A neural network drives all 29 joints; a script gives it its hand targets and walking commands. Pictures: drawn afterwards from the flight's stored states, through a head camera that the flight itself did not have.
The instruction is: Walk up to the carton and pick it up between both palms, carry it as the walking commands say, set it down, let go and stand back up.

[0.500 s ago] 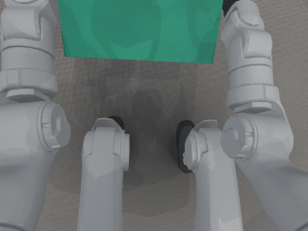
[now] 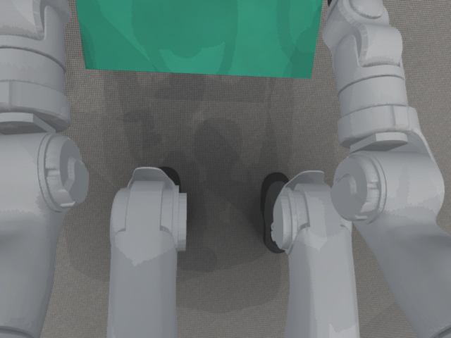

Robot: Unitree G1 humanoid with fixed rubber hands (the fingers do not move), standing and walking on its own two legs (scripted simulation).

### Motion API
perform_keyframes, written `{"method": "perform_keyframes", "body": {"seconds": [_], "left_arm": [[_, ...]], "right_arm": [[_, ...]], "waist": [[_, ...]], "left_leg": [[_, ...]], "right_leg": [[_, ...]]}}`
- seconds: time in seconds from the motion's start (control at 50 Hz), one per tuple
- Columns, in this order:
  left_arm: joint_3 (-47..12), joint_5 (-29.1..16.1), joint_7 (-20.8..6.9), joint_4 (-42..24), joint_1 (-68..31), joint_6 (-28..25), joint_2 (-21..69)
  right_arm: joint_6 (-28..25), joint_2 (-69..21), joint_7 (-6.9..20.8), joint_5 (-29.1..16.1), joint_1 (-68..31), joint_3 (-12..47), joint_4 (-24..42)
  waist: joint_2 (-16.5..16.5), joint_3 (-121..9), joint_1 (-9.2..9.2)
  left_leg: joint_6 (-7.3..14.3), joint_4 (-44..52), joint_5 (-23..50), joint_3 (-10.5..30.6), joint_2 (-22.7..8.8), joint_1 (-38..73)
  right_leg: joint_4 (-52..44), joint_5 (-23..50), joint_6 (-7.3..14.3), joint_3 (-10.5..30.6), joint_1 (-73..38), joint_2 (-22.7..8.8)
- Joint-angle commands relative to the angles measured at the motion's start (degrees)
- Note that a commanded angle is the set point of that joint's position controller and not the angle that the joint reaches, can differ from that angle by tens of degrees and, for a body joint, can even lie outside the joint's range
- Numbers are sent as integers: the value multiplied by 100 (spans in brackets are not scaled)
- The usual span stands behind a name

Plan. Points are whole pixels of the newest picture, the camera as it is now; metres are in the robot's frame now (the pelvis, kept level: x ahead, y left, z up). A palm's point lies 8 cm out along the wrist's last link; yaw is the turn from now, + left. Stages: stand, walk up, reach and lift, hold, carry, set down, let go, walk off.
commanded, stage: set down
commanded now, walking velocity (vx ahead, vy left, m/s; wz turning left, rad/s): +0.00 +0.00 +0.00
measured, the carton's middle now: out of the picture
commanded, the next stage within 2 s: none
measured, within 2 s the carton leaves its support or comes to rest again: rests again in 1.00 s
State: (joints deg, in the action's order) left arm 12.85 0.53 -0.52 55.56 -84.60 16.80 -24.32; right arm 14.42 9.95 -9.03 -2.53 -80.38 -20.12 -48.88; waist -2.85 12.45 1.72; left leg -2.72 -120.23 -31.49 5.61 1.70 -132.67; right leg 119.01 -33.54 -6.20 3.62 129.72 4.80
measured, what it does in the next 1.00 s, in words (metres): stands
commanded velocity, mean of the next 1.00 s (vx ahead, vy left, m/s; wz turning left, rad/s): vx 0.00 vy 0.00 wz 0.00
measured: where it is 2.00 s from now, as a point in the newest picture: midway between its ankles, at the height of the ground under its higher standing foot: (220, 223)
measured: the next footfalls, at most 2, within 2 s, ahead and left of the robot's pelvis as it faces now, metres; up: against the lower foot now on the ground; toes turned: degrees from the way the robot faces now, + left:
none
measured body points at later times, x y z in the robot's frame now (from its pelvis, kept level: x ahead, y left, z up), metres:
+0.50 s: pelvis +0.00 +0.00 -0.01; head +0.37 +0.04 +0.23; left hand +0.57 +0.25 -0.17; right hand +0.58 -0.11 -0.18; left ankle +0.10 +0.13 -0.36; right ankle +0.11 -0.14 -0.36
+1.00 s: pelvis +0.01 +0.00 -0.02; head +0.38 +0.04 +0.22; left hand +0.57 +0.25 -0.18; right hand +0.58 -0.11 -0.19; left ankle +0.10 +0.13 -0.36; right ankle +0.11 -0.14 -0.36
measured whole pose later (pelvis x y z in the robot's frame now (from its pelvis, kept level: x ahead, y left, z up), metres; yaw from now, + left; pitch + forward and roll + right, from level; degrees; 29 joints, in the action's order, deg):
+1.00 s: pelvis +0.01 +0.00 -0.02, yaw +0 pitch +41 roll -3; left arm 16.2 1.8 -4.4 57.6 -87.2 14.2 -24.8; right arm 12.1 11.2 -7.3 -1.3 -82.9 -21.2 -51.2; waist -3.2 18.4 2.4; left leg -2.6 -124.9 -34.4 5.1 0.4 -131.3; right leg 123.6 -35.4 -6.6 4.4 129.2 6.5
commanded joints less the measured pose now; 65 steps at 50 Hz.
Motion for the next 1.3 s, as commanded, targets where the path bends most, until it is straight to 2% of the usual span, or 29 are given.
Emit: {"method": "perform_keyframes", "body": {"seconds": [0.0, 0.16, 0.44, 0.74, 1.08, 1.28], "left_arm": [[-1714, -757, -1640, -1029, -3130, -295, 5046], [-1693, -819, -1625, -1016, -3305, -352, 4851], [-1505, -738, -1659, -697, -3039, -410, 4690], [-1255, -467, -1781, -264, -2687, -340, 4577], [-1253, -318, -1860, -47, -2121, -304, 4653], [-1205, -287, -1822, -19, -1979, -351, 4344]], "right_arm": [[-157, -4615, 1399, -550, -3936, 2154, 828], [-200, -4511, 1368, -561, -4053, 2165, 779], [-278, -4488, 1373, -632, -3979, 2242, 672], [-220, -4318, 1460, -383, -3537, 1952, 247], [-209, -4308, 1561, -226, -2885, 1877, -56], [-258, -4042, 1498, -207, -2725, 1841, -50]], "waist": [[439, -7233, 172], [325, -7104, 240], [16, -6630, 457], [40, -5668, 445], [15, -5088, 366], [20, -5081, 353]], "left_leg": [[181, 916, 2295, -937, 187, 3949], [190, 844, 2208, -941, 159, 3839], [238, 673, 2235, -944, 118, 3540], [246, 605, 1892, -917, 102, 3228], [267, 487, 2033, -838, 131, 3163], [237, 404, 2090, -837, 117, 3194]], "right_leg": [[-595, 1922, 406, -1129, -3264, 353], [-513, 1880, 396, -1109, -3354, 333], [-390, 1974, 350, -1053, -3319, 335], [-356, 1585, 342, -1034, -2876, 330], [-220, 1671, 346, -1023, -2571, 337], [-154, 1758, 322, -1019, -2686, 323]]}}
